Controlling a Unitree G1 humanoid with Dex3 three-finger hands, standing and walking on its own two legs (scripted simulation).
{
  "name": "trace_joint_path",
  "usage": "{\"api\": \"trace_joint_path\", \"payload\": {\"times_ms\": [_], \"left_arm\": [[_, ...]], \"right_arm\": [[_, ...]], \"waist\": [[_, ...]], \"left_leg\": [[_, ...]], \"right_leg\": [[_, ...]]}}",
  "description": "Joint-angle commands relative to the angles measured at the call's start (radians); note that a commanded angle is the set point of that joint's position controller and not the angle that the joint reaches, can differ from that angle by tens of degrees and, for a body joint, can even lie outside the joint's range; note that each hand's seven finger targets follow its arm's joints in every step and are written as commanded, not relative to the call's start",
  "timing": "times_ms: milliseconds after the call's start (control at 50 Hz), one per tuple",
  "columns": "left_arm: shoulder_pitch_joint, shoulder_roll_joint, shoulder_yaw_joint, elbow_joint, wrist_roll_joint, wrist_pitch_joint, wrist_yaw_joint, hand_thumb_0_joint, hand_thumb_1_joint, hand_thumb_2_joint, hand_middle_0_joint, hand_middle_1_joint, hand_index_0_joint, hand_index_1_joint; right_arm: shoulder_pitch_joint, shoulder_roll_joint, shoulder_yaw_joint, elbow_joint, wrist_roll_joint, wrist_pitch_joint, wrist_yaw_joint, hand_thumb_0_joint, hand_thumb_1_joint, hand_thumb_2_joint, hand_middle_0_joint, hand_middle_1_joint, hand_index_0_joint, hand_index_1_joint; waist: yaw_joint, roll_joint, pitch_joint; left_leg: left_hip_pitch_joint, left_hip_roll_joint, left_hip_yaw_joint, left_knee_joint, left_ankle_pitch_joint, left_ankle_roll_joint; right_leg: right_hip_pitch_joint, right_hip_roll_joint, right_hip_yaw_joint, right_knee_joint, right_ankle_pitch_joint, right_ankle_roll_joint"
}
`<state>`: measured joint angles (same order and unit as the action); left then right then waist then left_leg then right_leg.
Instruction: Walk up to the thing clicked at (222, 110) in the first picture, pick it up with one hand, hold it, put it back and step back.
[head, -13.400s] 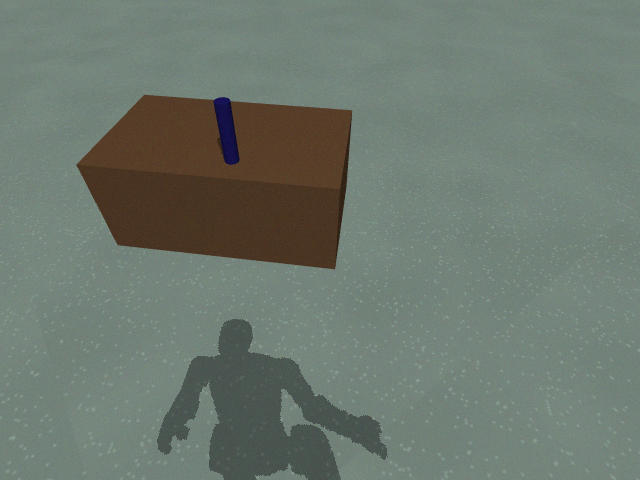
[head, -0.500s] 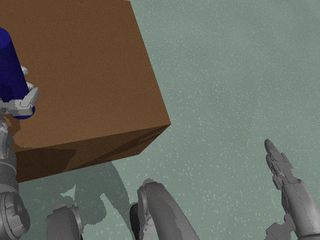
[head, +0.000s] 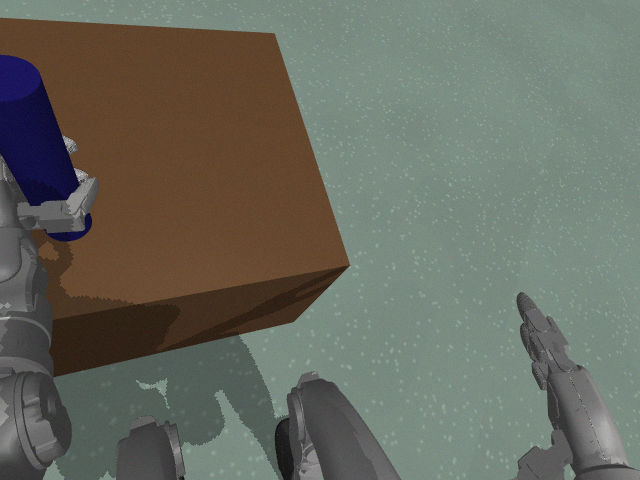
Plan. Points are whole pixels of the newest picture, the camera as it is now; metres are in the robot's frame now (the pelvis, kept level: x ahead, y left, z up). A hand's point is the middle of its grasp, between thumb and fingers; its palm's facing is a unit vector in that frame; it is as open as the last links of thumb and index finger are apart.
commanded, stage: settle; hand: left
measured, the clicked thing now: (42, 167) +0.52 +0.19 +0.00
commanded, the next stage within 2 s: lift in 0.10 s
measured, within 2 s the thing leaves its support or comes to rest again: neither
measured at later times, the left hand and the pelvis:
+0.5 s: hand (52, 179) +0.50 +0.18 +0.00, palm faces +0.11 -0.99 +0.00, open 7.5 cm; pelvis +0.01 +0.00 +0.02, yaw +0 degrees
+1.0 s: hand (6, 200) +0.43 +0.19 +0.09, palm faces +0.12 -0.99 -0.02, open 7.4 cm; pelvis +0.03 +0.00 +0.08, yaw +2 degrees
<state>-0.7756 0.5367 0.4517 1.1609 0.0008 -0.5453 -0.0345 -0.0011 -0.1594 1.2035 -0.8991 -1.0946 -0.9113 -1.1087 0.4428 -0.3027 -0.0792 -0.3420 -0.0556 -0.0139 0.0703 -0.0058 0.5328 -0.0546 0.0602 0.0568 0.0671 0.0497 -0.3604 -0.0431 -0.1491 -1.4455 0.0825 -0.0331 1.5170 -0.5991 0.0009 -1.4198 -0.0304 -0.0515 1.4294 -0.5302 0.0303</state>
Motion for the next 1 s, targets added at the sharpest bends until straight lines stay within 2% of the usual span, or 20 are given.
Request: {"api": "trace_joint_path", "payload": {"times_ms": [0, 60, 100, 180, 240, 300, 420, 440, 480, 520, 540, 580, 600, 680, 740, 780, 820, 860, 920, 980], "left_arm": [[-0.529, 0.263, 0.022, -0.345, -0.014, -0.124, 0.003, 0.000, 0.370, 1.441, -1.477, -1.553, -1.475, -1.575], [-0.477, 0.222, 0.013, -0.268, -0.019, -0.116, -0.003, 0.000, 0.331, 1.441, -1.473, -1.556, -1.474, -1.576], [-0.488, 0.247, 0.023, -0.296, -0.019, -0.116, -0.001, 0.000, 0.352, 1.448, -1.484, -1.564, -1.485, -1.584], [-0.482, 0.226, 0.011, -0.264, -0.015, -0.108, -0.006, 0.000, 0.364, 1.452, -1.495, -1.572, -1.497, -1.590], [-0.458, 0.215, 0.019, -0.256, -0.029, -0.102, -0.008, 0.000, 0.367, 1.336, -1.447, -1.525, -1.468, -1.521], [-0.445, 0.194, -0.005, -0.287, -0.033, -0.097, -0.025, 0.000, 0.395, 1.341, -1.438, -1.519, -1.458, -1.516], [-0.423, 0.190, -0.001, -0.377, -0.053, -0.089, -0.032, 0.000, 0.382, 1.351, -1.451, -1.532, -1.471, -1.529], [-0.367, 0.157, -0.012, -0.336, -0.057, -0.079, -0.035, 0.000, 0.386, 1.357, -1.451, -1.536, -1.472, -1.532], [-0.391, 0.171, -0.011, -0.431, -0.060, -0.084, -0.028, 0.000, 0.406, 1.352, -1.439, -1.521, -1.458, -1.518], [-0.344, 0.121, -0.032, -0.433, -0.069, -0.076, -0.027, 0.000, 0.406, 1.360, -1.434, -1.524, -1.455, -1.520], [-0.365, 0.154, -0.022, -0.499, -0.069, -0.080, -0.025, 0.000, 0.406, 1.363, -1.434, -1.525, -1.454, -1.522], [-0.294, 0.088, -0.051, -0.459, -0.075, -0.064, -0.030, 0.000, 0.385, 1.349, -1.417, -1.506, -1.438, -1.503], [-0.320, 0.105, -0.041, -0.543, -0.084, -0.067, -0.026, 0.000, 0.393, 1.346, -1.414, -1.504, -1.434, -1.501], [-0.177, 0.008, -0.090, -0.535, -0.095, -0.042, -0.033, 0.000, 0.384, 1.340, -1.387, -1.483, -1.408, -1.480], [-0.126, 0.024, -0.072, -0.634, -0.105, -0.030, -0.025, 0.000, 0.395, 1.346, -1.396, -1.483, -1.415, -1.482], [-0.086, -0.061, -0.127, -0.670, -0.120, -0.017, -0.028, 0.000, 0.376, 1.344, -1.393, -1.478, -1.409, -1.480], [-0.061, -0.038, -0.105, -0.699, -0.124, -0.010, -0.018, 0.000, 0.398, 1.349, -1.399, -1.483, -1.416, -1.484], [-0.039, -0.074, -0.149, -0.719, -0.118, -0.001, -0.016, 0.000, 0.367, 1.358, -1.394, -1.485, -1.410, -1.489], [0.005, -0.067, -0.139, -0.768, -0.129, 0.015, -0.013, 0.000, 0.377, 1.374, -1.413, -1.498, -1.427, -1.503], [0.024, -0.122, -0.187, -0.826, -0.137, 0.027, -0.019, 0.000, 0.371, 1.367, -1.400, -1.490, -1.415, -1.495]], "right_arm": [[0.049, -0.164, -0.135, -0.164, 0.001, -0.050, -0.021, 0.000, 0.544, -0.052, 0.049, 0.050, 0.049, 0.050], [0.031, -0.173, -0.138, -0.169, 0.001, -0.048, -0.021, 0.000, 0.549, -0.051, 0.049, 0.050, 0.049, 0.050], [0.048, -0.167, -0.131, -0.132, -0.001, -0.043, -0.023, 0.000, 0.548, -0.051, 0.049, 0.050, 0.049, 0.050], [0.027, -0.154, -0.119, -0.141, 0.001, -0.045, -0.021, 0.000, 0.548, -0.050, 0.049, 0.050, 0.049, 0.050], [0.020, -0.179, -0.147, -0.135, 0.003, -0.047, -0.029, 0.000, 0.523, -0.055, 0.049, 0.049, 0.049, 0.049], [0.034, -0.168, -0.146, -0.114, 0.008, -0.047, -0.033, 0.000, 0.526, -0.055, 0.049, 0.049, 0.049, 0.049], [0.037, -0.157, -0.139, -0.099, 0.015, -0.045, -0.038, 0.000, 0.530, -0.054, 0.049, 0.049, 0.049, 0.049], [0.051, -0.153, -0.134, -0.096, 0.014, -0.043, -0.040, 0.000, 0.530, -0.054, 0.049, 0.049, 0.049, 0.050], [0.048, -0.151, -0.133, -0.092, 0.014, -0.042, -0.041, 0.000, 0.533, -0.054, 0.049, 0.050, 0.049, 0.050], [0.049, -0.141, -0.128, -0.068, 0.015, -0.040, -0.043, 0.000, 0.542, -0.051, 0.049, 0.050, 0.049, 0.050], [0.050, -0.136, -0.125, -0.060, 0.016, -0.040, -0.044, 0.000, 0.538, -0.053, 0.049, 0.050, 0.049, 0.050], [0.044, -0.131, -0.125, -0.059, 0.018, -0.036, -0.047, 0.000, 0.546, -0.050, 0.049, 0.050, 0.049, 0.050], [0.054, -0.135, -0.131, -0.053, 0.019, -0.035, -0.050, 0.000, 0.545, -0.051, 0.049, 0.050, 0.049, 0.050], [0.064, -0.118, -0.116, -0.027, 0.021, -0.028, -0.051, 0.000, 0.553, -0.049, 0.049, 0.050, 0.049, 0.050], [0.077, -0.120, -0.124, -0.009, 0.025, -0.017, -0.057, 0.000, 0.555, -0.048, 0.049, 0.050, 0.049, 0.050], [0.056, -0.107, -0.120, -0.025, 0.030, -0.014, -0.059, 0.000, 0.557, -0.048, 0.049, 0.050, 0.049, 0.050], [0.047, -0.118, -0.125, -0.027, 0.035, -0.013, -0.067, 0.000, 0.558, -0.047, 0.049, 0.050, 0.049, 0.050], [0.073, -0.095, -0.101, -0.030, 0.034, -0.005, -0.070, 0.000, 0.558, -0.048, 0.049, 0.050, 0.049, 0.050], [0.095, -0.093, -0.108, 0.021, 0.039, 0.009, -0.076, 0.000, 0.559, -0.048, 0.049, 0.050, 0.049, 0.050], [0.103, -0.080, -0.100, 0.061, 0.042, 0.013, -0.077, 0.000, 0.564, -0.046, 0.049, 0.050, 0.049, 0.050]], "waist": [[0.020, 0.401, -0.657], [0.017, 0.377, -0.629], [0.028, 0.385, -0.627], [0.028, 0.377, -0.608], [0.032, 0.358, -0.612], [0.037, 0.362, -0.630], [0.073, 0.349, -0.633], [0.070, 0.330, -0.625], [0.087, 0.334, -0.634], [0.099, 0.331, -0.597], [0.108, 0.341, -0.606], [0.110, 0.308, -0.572], [0.121, 0.313, -0.583], [0.149, 0.288, -0.537], [0.183, 0.254, -0.529], [0.181, 0.213, -0.497], [0.196, 0.177, -0.469], [0.191, 0.161, -0.458], [0.220, 0.156, -0.435], [0.226, 0.162, -0.388]], "left_leg": [[0.555, -0.053, -0.024, -0.193, 0.373, -0.005], [0.556, -0.051, -0.032, -0.210, 0.370, -0.006], [0.553, -0.051, -0.029, -0.212, 0.382, -0.006], [0.550, -0.051, -0.031, -0.229, 0.345, -0.009], [0.550, -0.051, -0.031, -0.239, 0.323, -0.006], [0.573, -0.050, -0.025, -0.247, 0.347, -0.007], [0.609, -0.054, -0.017, -0.277, 0.380, -0.009], [0.612, -0.054, -0.013, -0.278, 0.403, -0.005], [0.632, -0.056, -0.012, -0.290, 0.403, -0.007], [0.650, -0.056, -0.014, -0.314, 0.395, -0.011], [0.657, -0.057, -0.011, -0.318, 0.394, -0.011], [0.661, -0.056, -0.009, -0.335, 0.384, -0.010], [0.675, -0.058, -0.006, -0.346, 0.369, -0.011], [0.736, -0.050, -0.017, -0.387, 0.425, -0.023], [0.742, -0.055, -0.007, -0.414, 0.421, -0.020], [0.740, -0.056, 0.001, -0.433, 0.384, -0.015], [0.732, -0.057, 0.004, -0.457, 0.349, -0.013], [0.744, -0.061, 0.014, -0.465, 0.364, -0.010], [0.779, -0.061, 0.016, -0.490, 0.406, -0.011], [0.798, -0.061, 0.017, -0.523, 0.380, -0.015]], "right_leg": [[0.313, 0.056, 0.011, -0.145, 0.300, -0.057], [0.307, 0.058, 0.001, -0.151, 0.290, -0.060], [0.313, 0.056, 0.004, -0.157, 0.299, -0.059], [0.311, 0.058, 0.000, -0.165, 0.269, -0.061], [0.328, 0.059, 0.001, -0.177, 0.260, -0.059], [0.354, 0.059, 0.005, -0.188, 0.283, -0.059], [0.415, 0.056, 0.008, -0.216, 0.313, -0.057], [0.432, 0.057, 0.008, -0.224, 0.335, -0.055], [0.444, 0.056, 0.010, -0.231, 0.336, -0.054], [0.446, 0.055, 0.007, -0.248, 0.321, -0.056], [0.461, 0.053, 0.010, -0.252, 0.323, -0.056], [0.473, 0.054, 0.010, -0.273, 0.320, -0.054], [0.492, 0.053, 0.013, -0.284, 0.316, -0.052], [0.491, 0.055, -0.002, -0.299, 0.324, -0.056], [0.560, 0.051, 0.004, -0.327, 0.339, -0.053], [0.584, 0.051, 0.008, -0.351, 0.330, -0.048], [0.609, 0.049, 0.008, -0.372, 0.316, -0.043], [0.641, 0.045, 0.015, -0.391, 0.342, -0.039], [0.660, 0.040, 0.016, -0.405, 0.362, -0.040], [0.655, 0.037, 0.014, -0.424, 0.343, -0.040]]}}
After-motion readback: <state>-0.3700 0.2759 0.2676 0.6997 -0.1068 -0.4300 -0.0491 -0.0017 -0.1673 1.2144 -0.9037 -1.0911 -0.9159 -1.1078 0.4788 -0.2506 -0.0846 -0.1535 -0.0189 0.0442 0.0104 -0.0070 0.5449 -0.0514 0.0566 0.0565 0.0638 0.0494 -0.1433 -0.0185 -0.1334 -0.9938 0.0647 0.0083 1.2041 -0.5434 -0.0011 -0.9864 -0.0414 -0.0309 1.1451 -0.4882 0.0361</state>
